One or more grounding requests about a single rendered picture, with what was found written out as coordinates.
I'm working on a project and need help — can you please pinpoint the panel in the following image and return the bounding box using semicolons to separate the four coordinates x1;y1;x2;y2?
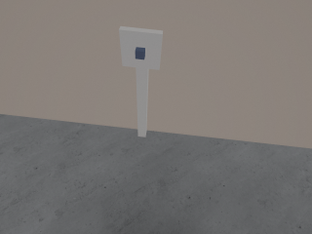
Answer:
119;26;163;137

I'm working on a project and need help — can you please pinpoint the button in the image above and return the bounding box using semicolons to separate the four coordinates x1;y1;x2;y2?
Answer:
135;47;145;60

